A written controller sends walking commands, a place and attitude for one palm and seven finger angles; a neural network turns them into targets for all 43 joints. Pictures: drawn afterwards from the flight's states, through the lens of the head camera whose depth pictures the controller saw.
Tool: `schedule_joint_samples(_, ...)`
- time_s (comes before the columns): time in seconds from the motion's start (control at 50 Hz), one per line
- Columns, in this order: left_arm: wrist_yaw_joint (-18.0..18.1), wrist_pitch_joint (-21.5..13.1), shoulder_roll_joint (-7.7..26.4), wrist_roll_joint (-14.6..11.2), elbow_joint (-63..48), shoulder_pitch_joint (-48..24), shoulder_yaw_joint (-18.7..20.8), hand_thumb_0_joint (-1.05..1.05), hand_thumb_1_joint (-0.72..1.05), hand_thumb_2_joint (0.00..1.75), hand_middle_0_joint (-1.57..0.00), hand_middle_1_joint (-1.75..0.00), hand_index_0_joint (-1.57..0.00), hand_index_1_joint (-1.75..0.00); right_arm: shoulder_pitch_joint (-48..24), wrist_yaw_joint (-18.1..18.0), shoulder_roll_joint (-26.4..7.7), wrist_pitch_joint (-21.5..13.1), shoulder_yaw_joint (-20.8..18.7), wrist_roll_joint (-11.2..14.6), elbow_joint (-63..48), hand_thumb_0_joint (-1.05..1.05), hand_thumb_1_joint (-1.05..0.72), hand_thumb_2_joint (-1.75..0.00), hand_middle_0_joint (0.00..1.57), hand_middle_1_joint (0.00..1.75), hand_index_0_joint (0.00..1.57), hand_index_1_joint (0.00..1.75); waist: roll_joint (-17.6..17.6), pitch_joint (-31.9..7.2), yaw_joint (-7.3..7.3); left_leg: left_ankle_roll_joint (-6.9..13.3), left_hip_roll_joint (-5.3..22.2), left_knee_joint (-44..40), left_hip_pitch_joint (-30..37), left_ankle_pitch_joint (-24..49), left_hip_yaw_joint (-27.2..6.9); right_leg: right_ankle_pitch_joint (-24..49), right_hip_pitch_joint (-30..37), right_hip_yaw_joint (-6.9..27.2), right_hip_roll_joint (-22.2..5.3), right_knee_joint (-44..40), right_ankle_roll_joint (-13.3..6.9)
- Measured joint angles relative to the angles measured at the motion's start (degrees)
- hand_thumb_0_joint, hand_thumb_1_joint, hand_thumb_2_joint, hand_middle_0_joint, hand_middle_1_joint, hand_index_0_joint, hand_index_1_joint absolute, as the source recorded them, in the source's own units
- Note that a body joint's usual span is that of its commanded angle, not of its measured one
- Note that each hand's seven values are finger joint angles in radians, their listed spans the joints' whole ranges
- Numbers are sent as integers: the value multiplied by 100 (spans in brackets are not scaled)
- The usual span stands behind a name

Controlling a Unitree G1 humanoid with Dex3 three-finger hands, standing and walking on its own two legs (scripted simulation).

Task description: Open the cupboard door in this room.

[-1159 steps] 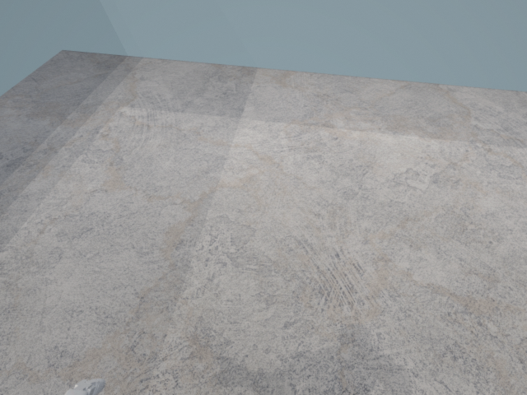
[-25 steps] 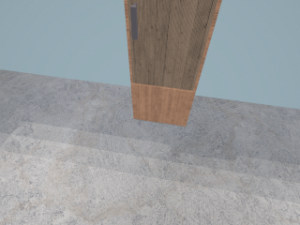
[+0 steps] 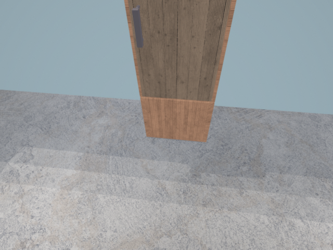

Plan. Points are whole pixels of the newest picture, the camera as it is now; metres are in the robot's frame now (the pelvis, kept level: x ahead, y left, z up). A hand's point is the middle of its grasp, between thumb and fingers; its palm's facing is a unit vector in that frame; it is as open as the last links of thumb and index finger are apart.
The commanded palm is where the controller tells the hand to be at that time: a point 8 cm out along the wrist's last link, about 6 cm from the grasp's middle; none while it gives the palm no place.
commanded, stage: take the last steps up to it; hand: left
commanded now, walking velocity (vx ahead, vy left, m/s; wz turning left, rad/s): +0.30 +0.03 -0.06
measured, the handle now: (139, 26) +0.94 +0.20 +0.10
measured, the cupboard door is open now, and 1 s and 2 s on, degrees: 0 0 0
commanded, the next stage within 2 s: come to a stop and stand still in 0.76 s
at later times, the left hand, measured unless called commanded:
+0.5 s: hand (96, 213) +0.24 +0.24 -0.16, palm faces -0.01 -0.98 -0.20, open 7.4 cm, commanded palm none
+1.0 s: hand (113, 178) +0.36 +0.22 -0.17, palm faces +0.01 -0.98 -0.21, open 7.2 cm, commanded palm none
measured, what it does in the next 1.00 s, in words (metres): walks ahead: left foot, then right foot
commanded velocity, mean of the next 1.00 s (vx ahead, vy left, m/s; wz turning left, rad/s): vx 0.16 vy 0.00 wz -0.01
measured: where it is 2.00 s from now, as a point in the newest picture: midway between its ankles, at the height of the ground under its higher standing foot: (178, 236)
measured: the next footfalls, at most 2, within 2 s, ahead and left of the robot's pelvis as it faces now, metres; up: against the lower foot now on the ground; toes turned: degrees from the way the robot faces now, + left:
left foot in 0.24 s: +0.21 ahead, +0.16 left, +0.00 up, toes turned +7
right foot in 0.66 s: +0.35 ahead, -0.09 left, +0.00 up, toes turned -12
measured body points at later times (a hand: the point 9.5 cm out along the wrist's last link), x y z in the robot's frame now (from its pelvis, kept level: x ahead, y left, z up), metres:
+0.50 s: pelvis +0.17 +0.06 +0.01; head +0.21 +0.06 +0.46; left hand +0.24 +0.29 -0.14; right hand +0.19 -0.18 -0.14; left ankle +0.17 +0.15 -0.73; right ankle +0.19 -0.07 -0.67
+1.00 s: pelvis +0.36 +0.04 +0.00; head +0.39 +0.04 +0.45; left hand +0.36 +0.28 -0.15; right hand +0.41 -0.21 -0.14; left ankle +0.43 +0.15 -0.73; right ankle +0.31 -0.09 -0.73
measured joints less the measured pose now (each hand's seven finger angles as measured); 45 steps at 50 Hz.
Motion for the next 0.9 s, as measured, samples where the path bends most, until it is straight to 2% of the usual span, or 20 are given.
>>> schedule_joint_samples(0.04, 34, -42, -58, 18, 56, 180, -5, 0, 91, 90, -20, -30, -20, -30, -200, 25, -25, -10, -9, 5, -80, 1, -91, -90, 20, 30, 20, 30, -62, 110, 81, 12, -63, 594, -433, -3, -90, 62, 168, 65, -26, -228, 11)
schedule_joint_samples(0.08, 42, -14, -103, 38, 180, 362, -15, 0, 91, 90, -20, -30, -20, -30, -440, 56, -53, -39, -27, 18, -222, 1, -91, -90, 20, 30, 20, 30, -124, 197, 103, -1, -55, 605, -764, 158, -111, 106, 363, 103, -67, -472, 56)
schedule_joint_samples(0.16, 21, 74, -146, 43, 464, 644, -30, 0, 91, 90, -20, -30, -20, -30, -960, 115, -120, -104, -51, 53, -549, 1, -91, -90, 20, 29, 20, 30, -226, 340, 115, 13, 11, -244, -1079, 835, -98, 95, 748, 133, -143, -864, 209)
schedule_joint_samples(0.22, -2, 115, -109, 13, 605, 751, -9, 1, 91, 90, -20, -30, -20, -30, -1250, 134, -138, -243, -32, 51, -772, 1, -91, -90, 20, 29, 20, 30, -325, 439, 110, 67, -39, -1149, -874, 1386, -16, -154, 934, 142, -242, -769, 349)
schedule_joint_samples(0.24, -11, 124, -111, -1, 634, 800, -4, 1, 91, 90, -20, -30, -20, -30, -1298, 125, -167, -326, -19, 37, -843, 1, -91, -90, 20, 29, 20, 30, -306, 441, 104, 105, -42, -1483, -678, 1556, 0, -334, 855, 163, -257, -424, 348)
schedule_joint_samples(0.26, -29, 158, -110, -27, 654, 786, 3, 1, 91, 90, -20, -30, -20, -30, -1344, 95, -185, -422, -30, 5, -893, 1, -91, -90, 20, 29, 20, 30, -276, 456, 75, 155, -18, -1426, -672, 1819, 15, -488, 605, 157, -282, 254, 281)
schedule_joint_samples(0.32, -32, 252, 16, -58, 577, 427, 36, 1, 91, 90, -20, -30, -20, -30, -1328, 28, -116, -512, -25, 0, -887, 1, -91, -90, 20, 29, 20, 30, -312, 516, 86, 261, -22, -1039, -542, 1313, 154, -587, -524, 394, -200, 2769, 40)
schedule_joint_samples(0.34, -38, 256, 65, -47, 500, 277, 52, 1, 91, 90, -20, -30, -20, -30, -1262, 15, -85, -494, -20, -4, -851, 1, -91, -90, 20, 29, 20, 30, -303, 484, 81, 271, -35, -1152, -410, 1237, 188, -438, -890, 344, -197, 3290, 3)
schedule_joint_samples(0.38, -61, 241, 170, -5, 283, -53, 94, 1, 91, 90, -20, -30, -20, -30, -1069, -15, -4, -472, -1, -24, -750, 0, -91, -90, 20, 29, 20, 30, -287, 407, 40, 246, -88, -1532, -127, 1305, 212, -130, -1491, 176, -250, 3683, -7)
schedule_joint_samples(0.44, -89, 213, 271, 16, -103, -518, 147, 1, 91, 90, -19, -30, -19, -30, -726, -97, -6, -488, -84, -3, -600, 0, -94, -90, 20, 30, 20, 30, -290, 270, -43, 258, -216, -2139, 282, 1443, 229, 325, -2079, 39, -364, 3298, 59)
schedule_joint_samples(0.5, -124, 214, 308, 17, -419, -926, 177, 1, 92, 90, -19, -30, -19, -30, -383, -70, -52, -462, -84, -20, -440, 0, -94, -90, 20, 30, 20, 30, -273, 162, -133, 238, -310, -2577, 655, 1483, 232, 703, -2302, -12, -449, 2475, 131)
schedule_joint_samples(0.6, -181, 206, 312, 20, -694, -1409, 161, 0, 92, 90, -19, -30, -19, -30, 39, -36, -64, -381, -101, -49, -222, 0, -93, -90, 20, 30, 20, 30, -190, 136, -335, 85, -306, -2703, 1133, 1183, 243, 1017, -1979, -79, -438, 884, 168)
schedule_joint_samples(0.66, -198, 110, 323, 32, -749, -1509, 123, 0, 91, 90, -19, -30, -19, -30, 273, -23, -34, -335, -85, -39, -119, 1, -92, -90, 20, 30, 20, 30, -138, 132, -411, -74, -181, -2193, 1216, 675, 219, 1375, -1438, -196, -322, 17, 75)
schedule_joint_samples(0.68, -179, 42, 290, 35, -733, -1547, 114, 0, 91, 90, -19, -30, -19, -30, 278, -15, -38, -307, -76, -19, -68, 1, -92, -90, 20, 30, 20, 30, -54, 180, -415, -45, -68, -1696, 1070, 474, 140, 1369, -1425, -255, -252, 157, -3)
schedule_joint_samples(0.72, -153, -55, 227, -4, -705, -1531, 68, 0, 91, 90, -19, -30, -19, -30, 212, -1, -29, -202, -44, 17, -15, 1, -91, -90, 20, 30, 20, 30, 5, 260, -418, 17, -53, -295, 537, 53, -183, 1082, -1319, -348, -190, 349, -114)
schedule_joint_samples(0.76, -117, -65, 154, -28, -647, -1417, 35, 0, 91, 90, -19, -30, -20, -30, 95, 11, -21, -153, -40, 23, -26, 1, -91, -90, 20, 30, 20, 30, -2, 304, -382, 39, -61, 782, -13, 190, -341, 967, -1066, -401, -157, 169, -140)
schedule_joint_samples(0.78, -97, -59, 110, -33, -599, -1335, 20, 0, 91, 90, -19, -30, -20, -30, 21, 16, -29, -147, -42, 18, -57, 1, -91, -90, 20, 30, 20, 30, 6, 313, -361, 24, -27, 1027, -244, 365, -365, 998, -925, -424, -137, 4, -103)
schedule_joint_samples(0.82, -2, -83, 71, -84, -522, -1154, 102, -1, 93, 90, -20, -30, -20, -30, -137, 22, -39, -148, -45, 8, -154, 1, -91, -90, 20, 30, 20, 30, 16, 308, -317, -37, 57, 1030, -596, 640, -384, 1054, -675, -466, -95, -317, -93)
schedule_joint_samples(0.9, 27, -46, 231, -33, -301, -838, 108, -2, 96, 90, -20, -30, -20, -30, -477, 43, -37, -169, -35, 14, -357, 1, -91, -90, 20, 29, 20, 30, -27, 281, -218, -140, 157, 61, -837, 998, -306, 1039, -288, -523, -74, -711, -38)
